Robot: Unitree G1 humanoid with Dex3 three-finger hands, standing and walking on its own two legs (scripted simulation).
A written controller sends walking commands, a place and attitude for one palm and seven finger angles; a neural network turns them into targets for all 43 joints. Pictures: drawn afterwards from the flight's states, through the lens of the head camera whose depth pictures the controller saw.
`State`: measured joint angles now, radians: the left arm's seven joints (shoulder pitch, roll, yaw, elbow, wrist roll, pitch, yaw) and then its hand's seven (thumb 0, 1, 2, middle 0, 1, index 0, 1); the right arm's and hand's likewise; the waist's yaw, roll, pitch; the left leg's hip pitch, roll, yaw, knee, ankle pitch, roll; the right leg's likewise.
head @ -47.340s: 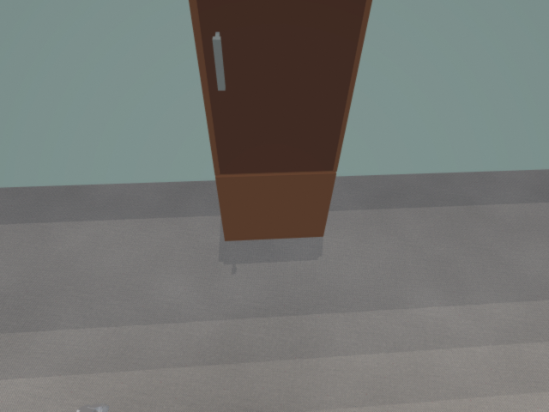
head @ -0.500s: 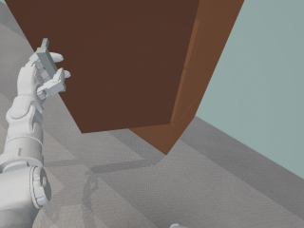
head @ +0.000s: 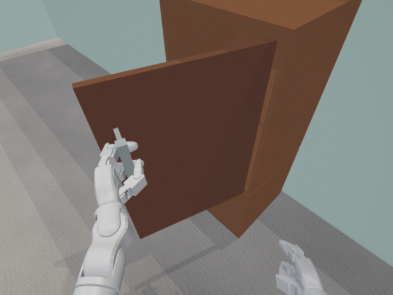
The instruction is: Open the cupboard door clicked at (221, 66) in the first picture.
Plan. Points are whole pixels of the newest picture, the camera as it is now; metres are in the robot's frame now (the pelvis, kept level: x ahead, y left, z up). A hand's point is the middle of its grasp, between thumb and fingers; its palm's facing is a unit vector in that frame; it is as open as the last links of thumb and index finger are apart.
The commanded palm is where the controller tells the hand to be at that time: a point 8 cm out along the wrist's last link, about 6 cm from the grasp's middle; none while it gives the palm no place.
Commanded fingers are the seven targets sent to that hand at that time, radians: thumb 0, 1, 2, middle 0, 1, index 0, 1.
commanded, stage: pull the door open along its arc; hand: left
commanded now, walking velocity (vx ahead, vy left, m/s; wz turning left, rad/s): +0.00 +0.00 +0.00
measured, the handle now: (126, 159) +0.37 +0.17 +0.10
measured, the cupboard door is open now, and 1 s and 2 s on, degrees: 71 83 84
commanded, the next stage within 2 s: open thumb and fingers to let go in 0.26 s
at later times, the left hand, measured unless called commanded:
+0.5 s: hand (164, 201) +0.26 +0.08 +0.10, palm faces +0.38 -0.93 -0.01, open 6.1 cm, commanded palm +0.22 +0.13 +0.10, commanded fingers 0.00 0.34 0.66 -0.36 -1.29 -0.36 -1.29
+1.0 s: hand (160, 197) +0.27 +0.09 +0.11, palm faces +0.34 -0.94 +0.02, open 13.7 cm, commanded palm +0.22 +0.14 +0.10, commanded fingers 0.00 -0.50 0.30 -0.21 -0.65 -0.21 -0.65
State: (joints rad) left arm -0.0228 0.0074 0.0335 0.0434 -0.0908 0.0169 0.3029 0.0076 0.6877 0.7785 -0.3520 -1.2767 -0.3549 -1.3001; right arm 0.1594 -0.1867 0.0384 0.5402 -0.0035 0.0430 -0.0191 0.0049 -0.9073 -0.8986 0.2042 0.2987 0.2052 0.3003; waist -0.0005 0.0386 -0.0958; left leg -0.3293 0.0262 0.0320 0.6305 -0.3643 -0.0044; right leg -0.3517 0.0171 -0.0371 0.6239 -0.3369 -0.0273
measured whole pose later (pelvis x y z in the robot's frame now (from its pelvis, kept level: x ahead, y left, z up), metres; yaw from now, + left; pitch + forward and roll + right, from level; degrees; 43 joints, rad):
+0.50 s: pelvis -0.01 -0.02 +0.00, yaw +2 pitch -1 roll +0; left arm 0.14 -0.07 -0.20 -0.09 0.03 0.02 0.49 0.01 0.67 0.79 -0.36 -1.33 -0.36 -1.33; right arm 0.19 -0.20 0.02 0.62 -0.05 0.05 -0.05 0.01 -0.91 -0.90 0.20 0.30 0.20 0.30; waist 0.01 0.06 -0.03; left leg -0.26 0.03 -0.02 0.62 -0.34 -0.03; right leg -0.26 0.02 -0.09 0.62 -0.34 -0.05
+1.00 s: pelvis -0.02 +0.00 +0.00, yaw +2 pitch -2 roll +0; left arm 0.02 -0.09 -0.21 0.01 0.03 0.05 0.50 -0.01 -0.43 0.33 -0.29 -1.06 -0.34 -1.06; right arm 0.15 -0.17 0.04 0.60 -0.04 0.08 -0.03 0.01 -0.91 -0.90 0.20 0.30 0.21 0.30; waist 0.02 0.03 -0.03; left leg -0.26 0.01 0.00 0.61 -0.33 0.00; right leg -0.27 0.00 -0.07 0.60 -0.31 -0.02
